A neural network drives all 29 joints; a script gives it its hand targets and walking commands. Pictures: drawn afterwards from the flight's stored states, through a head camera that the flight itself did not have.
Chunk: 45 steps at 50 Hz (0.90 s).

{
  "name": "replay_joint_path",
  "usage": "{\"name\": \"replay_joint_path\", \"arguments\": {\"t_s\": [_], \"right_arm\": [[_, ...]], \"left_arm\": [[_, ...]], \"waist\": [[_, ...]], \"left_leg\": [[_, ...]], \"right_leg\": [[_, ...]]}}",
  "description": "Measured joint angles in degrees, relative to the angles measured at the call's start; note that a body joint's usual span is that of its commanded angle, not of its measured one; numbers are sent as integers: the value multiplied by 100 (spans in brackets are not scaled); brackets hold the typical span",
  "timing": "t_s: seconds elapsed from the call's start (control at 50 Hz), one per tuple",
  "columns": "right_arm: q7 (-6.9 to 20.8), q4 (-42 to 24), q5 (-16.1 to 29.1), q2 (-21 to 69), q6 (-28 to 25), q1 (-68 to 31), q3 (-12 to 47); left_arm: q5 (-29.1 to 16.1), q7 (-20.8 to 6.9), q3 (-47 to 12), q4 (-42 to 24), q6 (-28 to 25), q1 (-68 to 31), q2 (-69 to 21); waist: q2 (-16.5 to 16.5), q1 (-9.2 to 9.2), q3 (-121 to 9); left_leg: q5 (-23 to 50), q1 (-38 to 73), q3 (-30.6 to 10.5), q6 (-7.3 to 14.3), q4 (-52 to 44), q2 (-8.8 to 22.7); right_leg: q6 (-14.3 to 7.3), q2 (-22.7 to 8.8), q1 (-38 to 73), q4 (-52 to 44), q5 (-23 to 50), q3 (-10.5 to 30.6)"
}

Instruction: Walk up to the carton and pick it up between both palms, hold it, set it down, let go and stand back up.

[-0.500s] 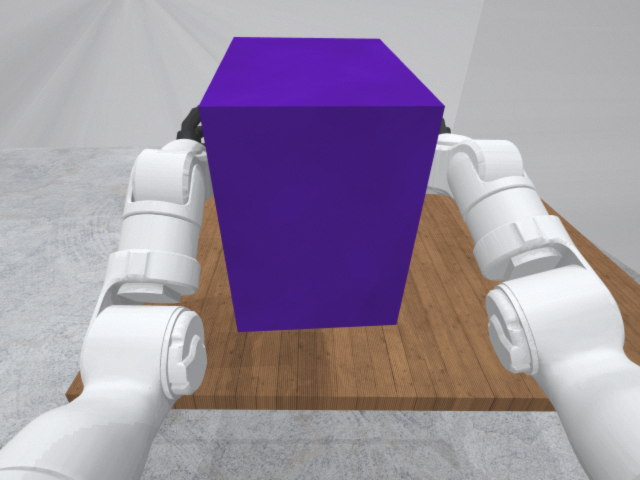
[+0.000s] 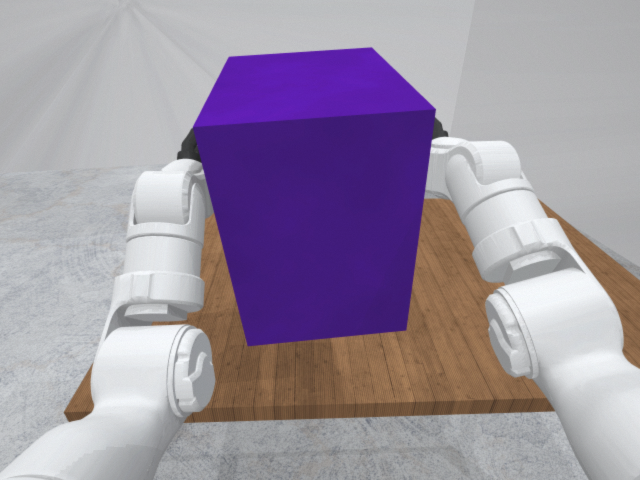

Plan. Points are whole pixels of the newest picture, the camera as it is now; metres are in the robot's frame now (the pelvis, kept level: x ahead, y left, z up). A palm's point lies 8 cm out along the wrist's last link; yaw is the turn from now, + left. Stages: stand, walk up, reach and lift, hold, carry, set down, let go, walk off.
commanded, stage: hold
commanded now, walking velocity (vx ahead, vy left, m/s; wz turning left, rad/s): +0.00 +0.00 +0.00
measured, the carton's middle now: (313, 187) +0.39 +0.00 +0.27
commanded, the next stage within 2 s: none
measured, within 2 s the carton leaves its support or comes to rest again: neither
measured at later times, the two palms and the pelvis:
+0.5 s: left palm (184, 165) +0.35 +0.15 +0.32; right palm (439, 155) +0.33 -0.14 +0.33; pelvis -0.02 +0.00 +0.00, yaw -1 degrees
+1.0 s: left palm (171, 167) +0.35 +0.17 +0.31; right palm (421, 150) +0.35 -0.12 +0.33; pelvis -0.03 +0.00 +0.00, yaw +1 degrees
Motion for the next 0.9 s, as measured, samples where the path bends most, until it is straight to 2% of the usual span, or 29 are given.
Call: {"name": "replay_joint_path", "arguments": {"t_s": [0.3, 0.4, 0.46, 0.56, 0.76, 0.82, 0.9], "right_arm": [[-28, 494, -167, 48, 73, -432, -323], [-18, 440, -177, 20, 52, -428, -308], [-4, 621, -225, 54, 1, -513, -416], [31, 633, -192, 20, -77, -536, -398], [220, 1116, -515, 34, -240, -845, -779], [272, 1092, -411, 7, -351, -827, -642], [335, 1283, -440, -20, -429, -905, -700]], "left_arm": [[-72, -72, 126, 961, -87, -758, 248], [-43, -74, 175, 1125, -203, -888, 253], [-17, -79, 203, 1244, -216, -958, 271], [-71, -46, 55, 1181, -241, -948, 295], [-115, 19, -136, 1505, -326, -1215, 378], [-236, 47, -424, 1365, -314, -1163, 470], [-226, 63, -479, 1566, -366, -1293, 479]], "waist": [[9, 2, -38], [-32, 35, -16], [-72, 47, 13], [-106, 60, 14], [-271, 13, 34], [-294, -36, 0], [-318, -37, 11]], "left_leg": [[94, -113, 1, 0, 28, -4], [145, -145, 41, 11, 5, 10], [178, -168, 63, 13, -6, 14], [211, -298, 42, 18, 43, 20], [282, -521, -54, 39, 80, -50], [295, -583, -92, 26, 85, -57], [269, -610, -121, 23, 112, -55]], "right_leg": [[-9, -1, -196, 202, 3, 5], [1, 8, -250, 188, 67, 49], [4, 10, -293, 203, 94, 71], [14, 20, -391, 196, 150, 57], [27, -32, -605, 305, 144, -42], [26, -34, -642, 287, 151, -78], [18, -27, -646, 285, 139, -104]]}}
